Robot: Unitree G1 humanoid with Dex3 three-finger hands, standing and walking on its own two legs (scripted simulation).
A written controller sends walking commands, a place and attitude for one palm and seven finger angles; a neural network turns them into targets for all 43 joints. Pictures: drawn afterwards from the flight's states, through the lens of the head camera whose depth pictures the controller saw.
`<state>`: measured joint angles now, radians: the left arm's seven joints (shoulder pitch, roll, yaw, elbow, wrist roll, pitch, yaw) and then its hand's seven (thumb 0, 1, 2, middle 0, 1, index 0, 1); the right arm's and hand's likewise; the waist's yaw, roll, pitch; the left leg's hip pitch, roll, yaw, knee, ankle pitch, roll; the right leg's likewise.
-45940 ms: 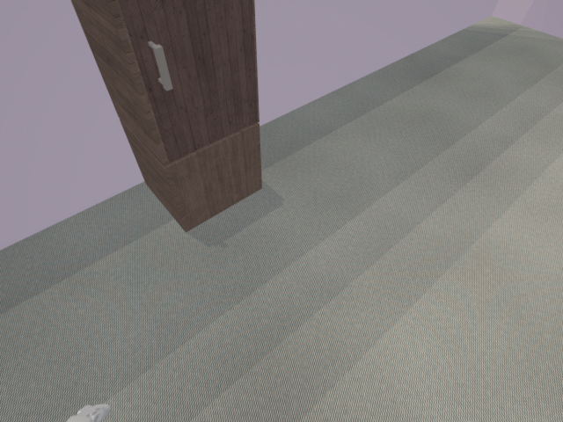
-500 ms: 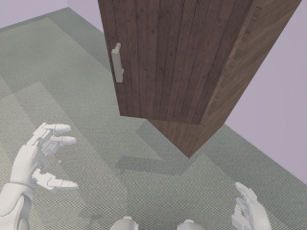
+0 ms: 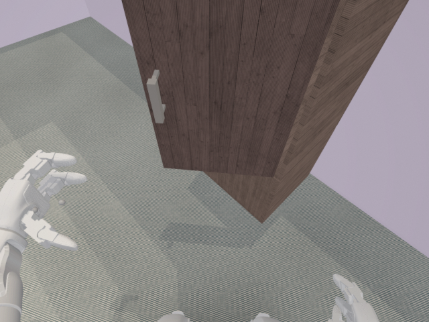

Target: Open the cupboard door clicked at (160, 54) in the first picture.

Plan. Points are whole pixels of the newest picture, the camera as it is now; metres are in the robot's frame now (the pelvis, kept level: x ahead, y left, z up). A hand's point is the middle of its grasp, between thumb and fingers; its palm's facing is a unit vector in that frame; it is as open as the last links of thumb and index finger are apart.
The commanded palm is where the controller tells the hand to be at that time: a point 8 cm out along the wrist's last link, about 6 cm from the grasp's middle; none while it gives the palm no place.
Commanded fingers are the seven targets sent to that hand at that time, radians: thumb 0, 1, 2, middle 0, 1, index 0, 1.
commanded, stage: raise the hand with hooked fingers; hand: left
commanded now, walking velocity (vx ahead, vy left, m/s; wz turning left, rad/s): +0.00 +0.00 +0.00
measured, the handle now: (158, 97) +0.59 +0.17 +0.05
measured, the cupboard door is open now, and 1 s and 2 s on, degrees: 40 40 40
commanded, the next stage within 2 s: move the hooked fingers beside the handle in 0.40 s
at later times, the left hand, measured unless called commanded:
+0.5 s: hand (67, 207) +0.28 +0.27 +0.07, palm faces -0.02 -1.00 -0.06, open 14.0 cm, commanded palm +0.26 +0.31 +0.07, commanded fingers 0.00 -0.50 0.30 -0.30 -1.20 -0.30 -1.20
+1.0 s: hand (90, 169) +0.36 +0.25 +0.07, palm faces -0.05 -1.00 -0.03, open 14.0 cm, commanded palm +0.34 +0.30 +0.06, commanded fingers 0.00 -0.50 0.30 -0.30 -1.20 -0.30 -1.20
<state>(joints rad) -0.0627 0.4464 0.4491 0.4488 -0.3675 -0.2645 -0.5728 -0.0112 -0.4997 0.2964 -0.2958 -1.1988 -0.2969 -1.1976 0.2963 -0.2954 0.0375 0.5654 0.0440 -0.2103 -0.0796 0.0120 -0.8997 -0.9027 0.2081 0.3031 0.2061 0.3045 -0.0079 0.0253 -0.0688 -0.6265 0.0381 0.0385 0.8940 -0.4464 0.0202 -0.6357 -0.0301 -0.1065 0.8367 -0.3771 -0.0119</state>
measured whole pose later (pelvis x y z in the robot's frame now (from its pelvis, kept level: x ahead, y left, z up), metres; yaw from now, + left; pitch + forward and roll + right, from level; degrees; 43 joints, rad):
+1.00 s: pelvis -0.01 -0.01 +0.00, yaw +0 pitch +12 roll -1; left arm -0.38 0.49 0.43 0.76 -0.28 -0.31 -0.54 -0.01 -0.50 0.30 -0.30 -1.20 -0.30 -1.20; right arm 0.33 -0.30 0.04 0.58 0.04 -0.15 -0.08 0.01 -0.90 -0.90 0.21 0.30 0.21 0.30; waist -0.05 0.02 -0.07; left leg -0.69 0.04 0.04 0.91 -0.43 0.01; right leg -0.71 -0.02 -0.10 0.87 -0.37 -0.02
